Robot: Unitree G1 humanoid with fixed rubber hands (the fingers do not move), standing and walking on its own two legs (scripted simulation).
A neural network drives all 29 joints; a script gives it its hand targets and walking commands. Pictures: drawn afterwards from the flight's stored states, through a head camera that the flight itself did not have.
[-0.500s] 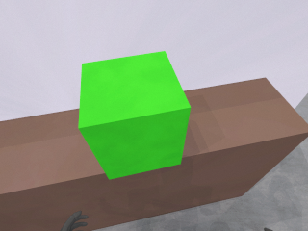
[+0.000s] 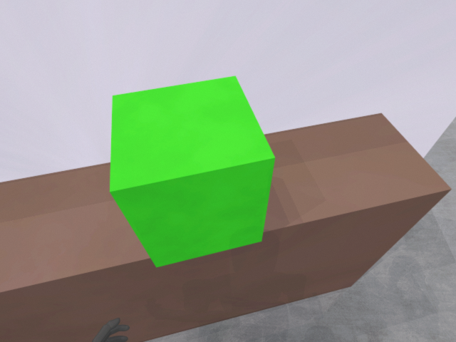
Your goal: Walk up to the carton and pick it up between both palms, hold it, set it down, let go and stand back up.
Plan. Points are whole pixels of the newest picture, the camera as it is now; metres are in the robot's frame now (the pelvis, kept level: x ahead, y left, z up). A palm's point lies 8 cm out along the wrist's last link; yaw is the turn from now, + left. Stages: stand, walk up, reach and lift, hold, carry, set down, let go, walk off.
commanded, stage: walk up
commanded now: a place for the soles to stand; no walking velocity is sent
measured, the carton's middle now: (194, 175) +0.39 +0.09 +0.07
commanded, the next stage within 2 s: reach and lift in 0.48 s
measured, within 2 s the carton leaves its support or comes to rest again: neither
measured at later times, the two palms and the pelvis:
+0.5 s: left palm out of the picture +0.12 +0.26 -0.10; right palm out of the picture +0.08 -0.28 -0.10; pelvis +0.00 +0.00 +0.00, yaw +0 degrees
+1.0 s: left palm (113, 314) +0.19 +0.23 -0.06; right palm (395, 320) +0.18 -0.25 -0.07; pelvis +0.02 -0.03 +0.01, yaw +4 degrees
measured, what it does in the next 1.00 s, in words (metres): stands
